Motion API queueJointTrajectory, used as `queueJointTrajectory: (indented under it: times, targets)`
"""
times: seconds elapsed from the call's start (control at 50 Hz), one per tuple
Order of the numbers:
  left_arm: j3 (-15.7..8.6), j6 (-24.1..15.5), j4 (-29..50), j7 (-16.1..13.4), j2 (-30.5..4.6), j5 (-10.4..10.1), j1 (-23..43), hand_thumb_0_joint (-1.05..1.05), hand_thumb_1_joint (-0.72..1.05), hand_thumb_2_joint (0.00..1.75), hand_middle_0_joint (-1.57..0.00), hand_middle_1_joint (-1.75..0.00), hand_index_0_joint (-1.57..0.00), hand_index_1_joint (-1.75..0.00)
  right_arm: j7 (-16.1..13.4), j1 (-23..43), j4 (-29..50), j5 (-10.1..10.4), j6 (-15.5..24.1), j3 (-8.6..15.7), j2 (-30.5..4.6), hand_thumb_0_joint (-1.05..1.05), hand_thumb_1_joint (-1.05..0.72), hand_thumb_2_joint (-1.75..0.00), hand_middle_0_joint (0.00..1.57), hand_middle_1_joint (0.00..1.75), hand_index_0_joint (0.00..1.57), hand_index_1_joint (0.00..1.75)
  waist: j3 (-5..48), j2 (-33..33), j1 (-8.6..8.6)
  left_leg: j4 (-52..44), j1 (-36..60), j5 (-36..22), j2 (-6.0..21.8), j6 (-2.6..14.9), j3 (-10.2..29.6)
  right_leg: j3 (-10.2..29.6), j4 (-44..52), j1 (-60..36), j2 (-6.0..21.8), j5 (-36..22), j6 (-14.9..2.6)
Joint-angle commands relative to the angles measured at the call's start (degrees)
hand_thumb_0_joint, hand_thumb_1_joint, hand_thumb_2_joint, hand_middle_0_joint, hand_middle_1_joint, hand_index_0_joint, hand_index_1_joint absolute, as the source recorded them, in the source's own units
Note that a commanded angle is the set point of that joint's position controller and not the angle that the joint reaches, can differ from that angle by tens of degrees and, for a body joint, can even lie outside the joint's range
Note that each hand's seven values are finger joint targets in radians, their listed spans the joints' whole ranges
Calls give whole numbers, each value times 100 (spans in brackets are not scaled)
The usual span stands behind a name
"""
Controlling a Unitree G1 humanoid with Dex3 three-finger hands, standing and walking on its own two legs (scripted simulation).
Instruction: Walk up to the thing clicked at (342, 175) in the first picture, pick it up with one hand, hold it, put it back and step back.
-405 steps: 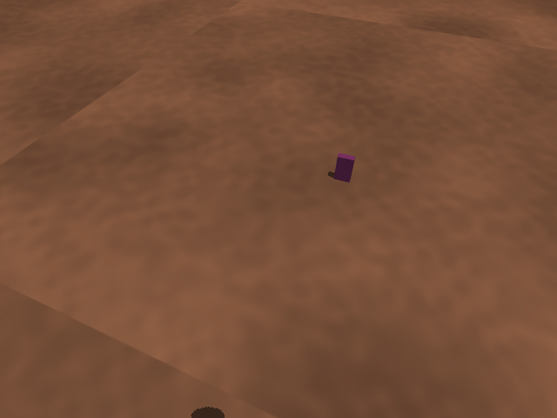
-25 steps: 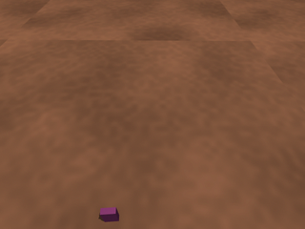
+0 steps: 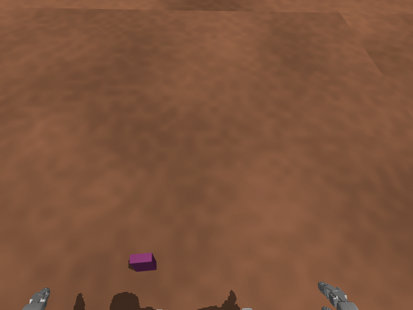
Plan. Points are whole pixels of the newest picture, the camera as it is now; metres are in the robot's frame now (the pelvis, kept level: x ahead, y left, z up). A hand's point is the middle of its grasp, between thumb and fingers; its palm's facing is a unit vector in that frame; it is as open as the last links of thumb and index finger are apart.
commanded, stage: go down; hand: left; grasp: from the side
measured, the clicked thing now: (143, 262) +0.38 +0.22 -0.65
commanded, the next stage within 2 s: none
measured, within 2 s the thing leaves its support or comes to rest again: neither
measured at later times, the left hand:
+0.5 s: hand out of the picture +0.14 +0.29 -0.16, palm faces +0.13 -0.94 -0.31, open 17.3 cm
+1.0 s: hand (57, 289) +0.24 +0.35 -0.25, palm faces +0.18 -0.96 -0.21, open 17.5 cm
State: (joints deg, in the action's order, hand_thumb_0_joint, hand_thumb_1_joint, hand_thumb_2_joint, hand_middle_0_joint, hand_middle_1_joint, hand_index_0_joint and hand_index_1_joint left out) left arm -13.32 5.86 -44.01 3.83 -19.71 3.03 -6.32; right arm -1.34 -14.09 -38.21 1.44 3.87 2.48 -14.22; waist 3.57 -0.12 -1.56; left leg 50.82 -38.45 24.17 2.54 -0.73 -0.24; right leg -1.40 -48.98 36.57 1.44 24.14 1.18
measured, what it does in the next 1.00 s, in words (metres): lowers itself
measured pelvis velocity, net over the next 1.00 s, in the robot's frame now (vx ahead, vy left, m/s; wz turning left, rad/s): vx -0.06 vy -0.01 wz -0.03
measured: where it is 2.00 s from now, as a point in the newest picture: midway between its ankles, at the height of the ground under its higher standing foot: outside the picture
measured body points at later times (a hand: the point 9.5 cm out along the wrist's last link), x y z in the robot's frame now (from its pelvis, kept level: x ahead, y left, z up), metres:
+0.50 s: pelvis -0.01 +0.00 -0.05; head +0.09 +0.03 +0.39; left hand +0.13 +0.34 -0.14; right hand +0.17 -0.25 -0.13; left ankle +0.01 +0.12 -0.69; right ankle +0.00 -0.14 -0.69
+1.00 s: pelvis -0.06 -0.01 -0.19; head +0.12 +0.03 +0.22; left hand +0.22 +0.40 -0.23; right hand +0.12 -0.27 -0.30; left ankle +0.01 +0.12 -0.69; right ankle +0.00 -0.14 -0.69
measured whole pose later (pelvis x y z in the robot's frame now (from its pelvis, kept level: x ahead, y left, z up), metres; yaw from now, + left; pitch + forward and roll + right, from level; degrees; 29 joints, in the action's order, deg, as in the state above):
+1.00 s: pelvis -0.06 -0.01 -0.19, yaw -2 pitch +31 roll -4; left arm -34.7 -14.2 -44.7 25.5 -33.7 -8.0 9.2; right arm -3.0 -6.8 -37.1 -0.6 11.0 -0.3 -16.5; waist 9.4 0.8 -1.3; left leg 100.5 -93.6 37.8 3.0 -1.5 4.2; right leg -3.0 -98.3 90.5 1.0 38.4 0.4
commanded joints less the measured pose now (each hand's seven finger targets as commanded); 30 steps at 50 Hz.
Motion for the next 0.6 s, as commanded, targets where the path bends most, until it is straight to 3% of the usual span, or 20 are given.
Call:
queueJointTrajectory:
  times: [0.0, 0.1, 0.18, 0.26, 0.5, 0.56, 0.58]
  targets:
    - [-388, -67, 1500, -93, -1174, -35, 61, 0, -55, 7, -6, -11, -7, -11, -128, 31, 919, -23, 404, 315, -909, 0, -86, -89, 20, 30, 20, 30, 1478, -367, 13, -257, 553, -1472, -120, 56, 81, -136, 66, -96, -178, -1216, -213]
    - [-498, 290, 2336, -111, -1239, -73, -551, 0, -53, 7, -6, -9, -6, -9, -234, 47, 1083, -11, 494, 264, -909, 0, -84, -88, 20, 30, 20, 30, 1579, -516, 39, -129, 536, -1536, -102, 56, 121, -127, -61, -61, -163, -1237, -212]
    - [-524, 548, 2493, -123, -1163, -87, -720, 0, -54, 5, -7, -8, -7, -8, -317, 127, 1185, -43, 590, 204, -830, 0, -86, -89, 20, 30, 20, 30, 1375, -448, -66, 69, 258, -1419, -94, 75, 149, -161, -172, 177, -161, -1149, -194]
    - [-644, 594, 2589, -41, -1136, -159, -898, 0, -53, 5, -7, -7, -7, -7, -353, 162, 1275, -95, 695, 174, -778, 0, -87, -89, 20, 30, 20, 30, 1385, -453, -26, 317, -26, -1376, -107, 95, 137, -166, -362, 371, -153, -1113, -204]
    - [-1171, -136, 2857, 515, -1384, -496, -1228, 0, -53, 0, -9, -5, -9, -4, -255, 288, 1440, -153, 956, 226, -787, 0, -94, -91, 20, 30, 20, 30, 1824, -598, 102, 1147, -897, -970, -124, 110, 198, -162, -1303, 1317, -155, -685, -232]
    - [-1349, -476, 2656, 590, -1590, -574, -521, 0, -55, 0, -9, -4, -9, -4, -244, 311, 1345, -163, 1012, 225, -842, 0, -95, -91, 20, 30, 20, 30, 1848, -438, -39, 1627, -1445, -683, -127, 168, 180, -89, -1633, 1813, -143, -536, -209]
    - [-1479, -639, 2444, 636, -1728, -617, -307, 0, -56, 0, -9, -4, -9, -3, -240, 366, 1285, -161, 1041, 220, -889, 0, -95, -91, 20, 30, 20, 30, 1778, -431, -11, 1786, -1724, -499, -129, 167, 205, -97, -1860, 2099, -150, -350, -219]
